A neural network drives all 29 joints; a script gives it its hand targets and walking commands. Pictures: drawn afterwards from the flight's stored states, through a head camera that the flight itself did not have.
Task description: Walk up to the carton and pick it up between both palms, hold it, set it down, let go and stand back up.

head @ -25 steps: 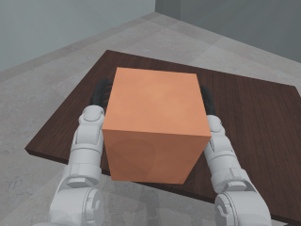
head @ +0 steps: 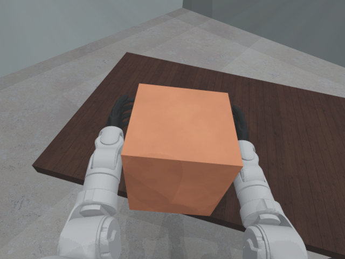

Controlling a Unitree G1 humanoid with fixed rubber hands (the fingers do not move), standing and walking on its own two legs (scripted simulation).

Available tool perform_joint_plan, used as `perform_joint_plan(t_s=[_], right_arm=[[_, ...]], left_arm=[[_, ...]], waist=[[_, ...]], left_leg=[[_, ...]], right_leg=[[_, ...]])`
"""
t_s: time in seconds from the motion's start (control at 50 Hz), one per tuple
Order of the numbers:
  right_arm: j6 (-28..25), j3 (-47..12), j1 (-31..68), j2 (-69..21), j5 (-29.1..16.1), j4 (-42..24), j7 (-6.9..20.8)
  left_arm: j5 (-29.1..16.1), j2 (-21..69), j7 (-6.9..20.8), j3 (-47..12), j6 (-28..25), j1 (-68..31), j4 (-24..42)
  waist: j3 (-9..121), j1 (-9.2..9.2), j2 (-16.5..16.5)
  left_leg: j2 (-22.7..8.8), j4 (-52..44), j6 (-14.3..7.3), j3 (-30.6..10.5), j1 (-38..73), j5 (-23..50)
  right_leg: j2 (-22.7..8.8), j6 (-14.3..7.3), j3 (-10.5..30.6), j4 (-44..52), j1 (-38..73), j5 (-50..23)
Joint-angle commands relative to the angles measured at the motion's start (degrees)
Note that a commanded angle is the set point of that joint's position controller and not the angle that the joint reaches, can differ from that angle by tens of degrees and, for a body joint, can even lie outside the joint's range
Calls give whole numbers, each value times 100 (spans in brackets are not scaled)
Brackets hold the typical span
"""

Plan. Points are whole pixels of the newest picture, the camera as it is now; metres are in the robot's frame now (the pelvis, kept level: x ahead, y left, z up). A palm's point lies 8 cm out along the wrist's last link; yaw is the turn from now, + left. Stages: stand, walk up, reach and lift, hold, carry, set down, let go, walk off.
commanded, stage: set down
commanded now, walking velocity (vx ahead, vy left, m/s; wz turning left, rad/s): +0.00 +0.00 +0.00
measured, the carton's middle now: (176, 153) +0.33 -0.01 +0.05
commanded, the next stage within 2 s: none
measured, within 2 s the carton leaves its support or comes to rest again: neither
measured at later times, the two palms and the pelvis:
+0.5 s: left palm (114, 127) +0.38 +0.14 +0.09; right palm (237, 137) +0.36 -0.16 +0.08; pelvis +0.00 +0.00 +0.00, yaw +0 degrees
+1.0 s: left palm (115, 128) +0.39 +0.14 +0.08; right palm (237, 138) +0.36 -0.16 +0.08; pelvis +0.00 +0.00 +0.00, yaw +0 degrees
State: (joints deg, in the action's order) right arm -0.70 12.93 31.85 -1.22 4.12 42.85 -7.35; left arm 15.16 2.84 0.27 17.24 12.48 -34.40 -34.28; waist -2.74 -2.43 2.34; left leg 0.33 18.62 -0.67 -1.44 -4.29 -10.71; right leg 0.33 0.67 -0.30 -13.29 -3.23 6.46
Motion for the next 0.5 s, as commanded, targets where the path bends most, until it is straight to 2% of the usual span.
perform_joint_plan(t_s=[0.0, 0.08, 0.18, 0.36, 0.48], right_arm=[[-585, -1886, 3862, -3161, 115, -1356, 781], [-673, -1863, 3725, -3130, 147, -1234, 794], [-677, -1715, 3534, -3131, 250, -1041, 776], [-844, -1305, 3220, -3064, 559, -695, 849], [-922, -1157, 3063, -3010, 725, -600, 872]], left_arm=[[-262, 3351, 719, -2226, -438, -3305, 493], [-228, 3403, 690, -2233, -544, -3206, 391], [-148, 3315, 759, -2042, -566, -3102, 241], [-17, 3258, 774, -1846, -803, -3117, 71], [151, 3158, 816, -1564, -844, -2865, -140]], waist=[[2835, -29, -257], [2778, -22, -322], [2539, -36, -257], [2405, -67, -418], [2106, -52, -272]], left_leg=[[101, -39, 410, 398, 693, 1712], [87, 10, 454, 386, 749, 1906], [97, -113, 379, 426, 570, 1614], [77, -121, 448, 474, 679, 1672], [73, -211, 386, 529, 524, 1516]], right_leg=[[188, 124, -485, -142, 762, -1550], [191, 118, -500, -150, 728, -1659], [144, 130, -472, -104, 795, -1542], [139, 74, -518, -34, 651, -1237], [133, 123, -541, -18, 734, -1228]])
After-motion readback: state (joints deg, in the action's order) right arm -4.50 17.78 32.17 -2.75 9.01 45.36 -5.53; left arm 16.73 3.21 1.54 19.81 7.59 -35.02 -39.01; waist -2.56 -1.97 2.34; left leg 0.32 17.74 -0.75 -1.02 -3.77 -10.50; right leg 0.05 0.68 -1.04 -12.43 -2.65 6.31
